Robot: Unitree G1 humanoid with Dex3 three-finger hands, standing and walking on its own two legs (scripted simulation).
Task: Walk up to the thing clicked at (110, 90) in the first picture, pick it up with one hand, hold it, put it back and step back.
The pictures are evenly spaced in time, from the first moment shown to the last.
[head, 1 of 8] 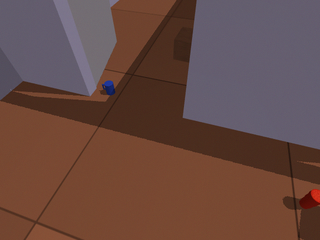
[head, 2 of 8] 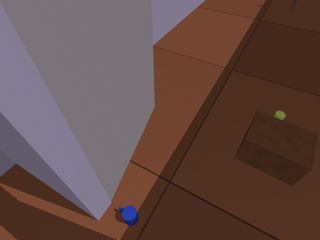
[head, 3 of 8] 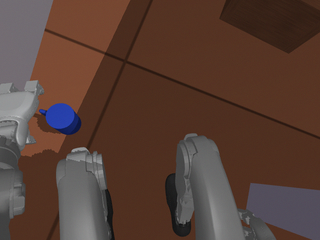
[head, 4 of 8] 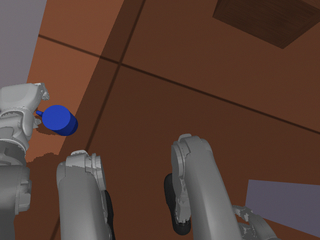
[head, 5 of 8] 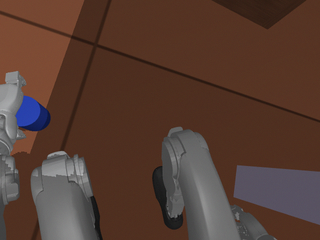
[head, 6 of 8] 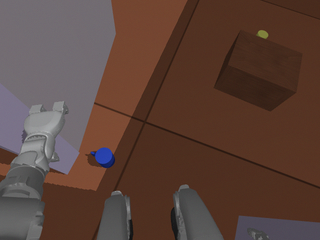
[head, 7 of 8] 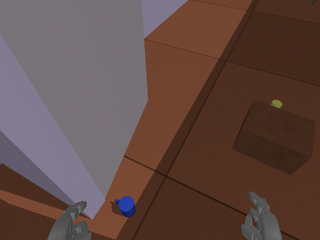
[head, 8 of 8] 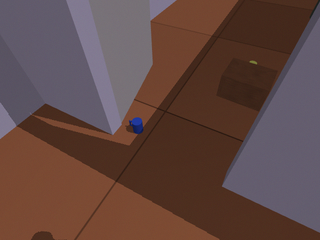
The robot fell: no
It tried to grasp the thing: yes
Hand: left
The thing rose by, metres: 0.00
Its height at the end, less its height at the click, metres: +0.00
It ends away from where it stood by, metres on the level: 0.03
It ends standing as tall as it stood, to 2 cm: yes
